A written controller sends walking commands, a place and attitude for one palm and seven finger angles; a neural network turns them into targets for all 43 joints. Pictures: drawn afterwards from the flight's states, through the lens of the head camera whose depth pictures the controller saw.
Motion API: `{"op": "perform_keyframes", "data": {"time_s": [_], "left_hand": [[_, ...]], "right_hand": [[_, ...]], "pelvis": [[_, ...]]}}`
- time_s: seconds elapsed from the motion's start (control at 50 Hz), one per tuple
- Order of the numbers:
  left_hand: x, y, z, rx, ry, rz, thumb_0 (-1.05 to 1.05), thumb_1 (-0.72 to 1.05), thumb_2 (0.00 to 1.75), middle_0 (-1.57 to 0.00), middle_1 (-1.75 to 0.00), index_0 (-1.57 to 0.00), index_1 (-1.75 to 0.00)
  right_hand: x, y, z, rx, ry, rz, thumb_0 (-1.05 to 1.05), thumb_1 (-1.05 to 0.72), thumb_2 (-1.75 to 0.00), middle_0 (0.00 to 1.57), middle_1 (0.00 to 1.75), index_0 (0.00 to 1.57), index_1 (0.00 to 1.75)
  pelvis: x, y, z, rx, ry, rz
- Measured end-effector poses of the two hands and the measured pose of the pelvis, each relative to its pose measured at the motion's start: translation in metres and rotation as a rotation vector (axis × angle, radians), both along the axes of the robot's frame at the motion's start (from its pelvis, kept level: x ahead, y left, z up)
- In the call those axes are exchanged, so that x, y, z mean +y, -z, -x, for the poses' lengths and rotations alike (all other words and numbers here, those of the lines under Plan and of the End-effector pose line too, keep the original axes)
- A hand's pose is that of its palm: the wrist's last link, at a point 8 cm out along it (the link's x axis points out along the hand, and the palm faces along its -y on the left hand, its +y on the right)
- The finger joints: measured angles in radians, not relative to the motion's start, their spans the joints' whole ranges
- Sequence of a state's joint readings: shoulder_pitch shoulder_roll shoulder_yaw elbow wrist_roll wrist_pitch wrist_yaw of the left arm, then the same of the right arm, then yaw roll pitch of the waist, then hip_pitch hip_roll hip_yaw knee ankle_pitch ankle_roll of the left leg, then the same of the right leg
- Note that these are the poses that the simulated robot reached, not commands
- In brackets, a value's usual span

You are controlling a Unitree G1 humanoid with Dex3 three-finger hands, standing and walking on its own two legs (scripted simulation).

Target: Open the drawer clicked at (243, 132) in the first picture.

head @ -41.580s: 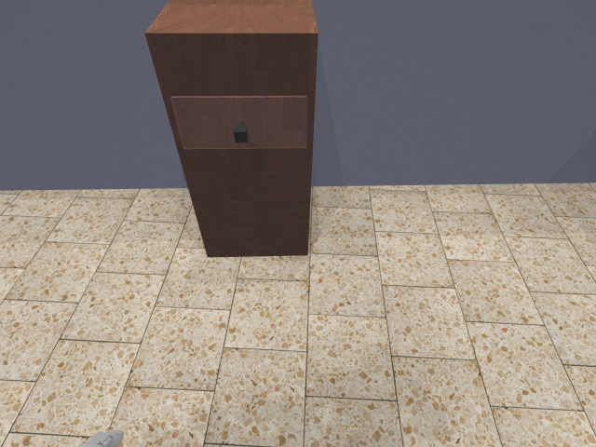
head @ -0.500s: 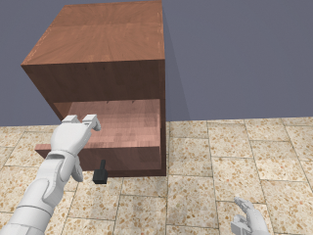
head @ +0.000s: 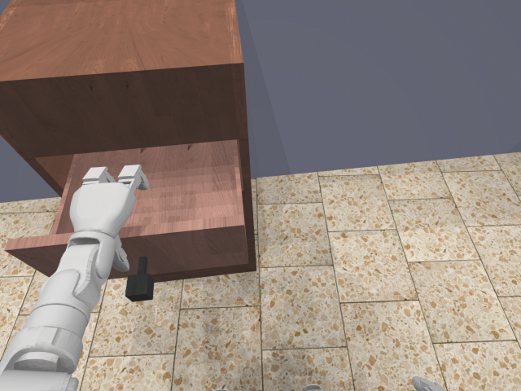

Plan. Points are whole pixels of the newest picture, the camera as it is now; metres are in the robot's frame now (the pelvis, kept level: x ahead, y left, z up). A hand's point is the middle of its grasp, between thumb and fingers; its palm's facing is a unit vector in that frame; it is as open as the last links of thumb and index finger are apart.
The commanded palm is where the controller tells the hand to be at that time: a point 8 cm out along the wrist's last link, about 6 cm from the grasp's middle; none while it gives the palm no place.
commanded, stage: move the hooked fingers above the handle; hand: left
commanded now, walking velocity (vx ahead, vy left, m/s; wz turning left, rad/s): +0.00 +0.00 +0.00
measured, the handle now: (141, 277) +0.32 +0.23 -0.09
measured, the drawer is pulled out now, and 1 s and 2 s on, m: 0.19 0.12 0.12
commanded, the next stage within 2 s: none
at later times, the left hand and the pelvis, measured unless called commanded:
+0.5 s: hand (115, 210) +0.41 +0.28 -0.02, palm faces +0.02 +0.04 -1.00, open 14.2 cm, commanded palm +0.40 +0.23 -0.02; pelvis -0.03 +0.02 -0.04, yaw +2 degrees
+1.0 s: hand (124, 197) +0.45 +0.27 -0.03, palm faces -0.04 +0.06 -1.00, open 14.2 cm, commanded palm +0.43 +0.21 -0.06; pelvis -0.06 +0.01 -0.08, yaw +2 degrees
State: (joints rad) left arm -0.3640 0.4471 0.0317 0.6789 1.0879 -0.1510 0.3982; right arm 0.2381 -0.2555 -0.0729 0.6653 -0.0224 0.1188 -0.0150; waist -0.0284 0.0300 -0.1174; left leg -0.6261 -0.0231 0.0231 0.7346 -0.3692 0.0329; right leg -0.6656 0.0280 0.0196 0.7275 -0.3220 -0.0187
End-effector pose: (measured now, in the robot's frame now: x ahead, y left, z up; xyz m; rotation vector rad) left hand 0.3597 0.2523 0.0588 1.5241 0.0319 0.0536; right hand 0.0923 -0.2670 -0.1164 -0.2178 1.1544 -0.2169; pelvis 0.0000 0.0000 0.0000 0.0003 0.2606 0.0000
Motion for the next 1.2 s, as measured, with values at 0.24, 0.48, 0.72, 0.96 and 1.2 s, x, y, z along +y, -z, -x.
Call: {"op": "perform_keyframes", "data": {"time_s": [0.24,0.48,0.72,0.96,1.2], "left_hand": [[0.019,0.022,-0.008,0.094,-0.074,-0.034,0.01,-0.53,0.3,-0.32,-1.2,-0.32,-1.2],[0.02,0.021,-0.029,-0.011,-0.092,-0.077,0.03,-0.58,0.3,-0.32,-1.2,-0.32,-1.2],[0.013,0.032,-0.056,0.057,-0.116,-0.109,0.03,-0.58,0.33,-0.32,-1.2,-0.32,-1.2],[0.015,0.032,-0.069,0.043,-0.124,-0.108,0.01,-0.59,0.33,-0.31,-1.2,-0.32,-1.2],[0.015,0.033,-0.07,0.082,-0.092,-0.096,0.03,-0.55,0.32,-0.31,-1.2,-0.32,-1.2]], "right_hand": [[0.024,0.019,0.026,0.067,0.001,-0.037,0.01,-0.9,-0.9,0.2,0.29,0.2,0.3],[0.034,0.045,0.033,0.075,-0.062,-0.04,0.0,-0.9,-0.9,0.2,0.29,0.2,0.3],[0.024,0.063,0.069,0.098,-0.03,0.004,0.0,-0.9,-0.9,0.2,0.3,0.2,0.3],[0.019,0.079,0.093,0.162,-0.009,0.012,0.01,-0.9,-0.9,0.2,0.29,0.2,0.3],[0.026,0.076,0.069,0.117,-0.024,0.0,0.0,-0.9,-0.9,0.2,0.3,0.2,0.3]], "pelvis": [[0.015,0.011,0.008,0.043,-0.018,0.015],[0.021,0.041,0.031,0.114,-0.049,0.031],[0.018,0.066,0.049,0.17,-0.05,0.035],[0.014,0.081,0.056,0.206,-0.052,0.039],[0.014,0.078,0.049,0.208,-0.053,0.041]]}}
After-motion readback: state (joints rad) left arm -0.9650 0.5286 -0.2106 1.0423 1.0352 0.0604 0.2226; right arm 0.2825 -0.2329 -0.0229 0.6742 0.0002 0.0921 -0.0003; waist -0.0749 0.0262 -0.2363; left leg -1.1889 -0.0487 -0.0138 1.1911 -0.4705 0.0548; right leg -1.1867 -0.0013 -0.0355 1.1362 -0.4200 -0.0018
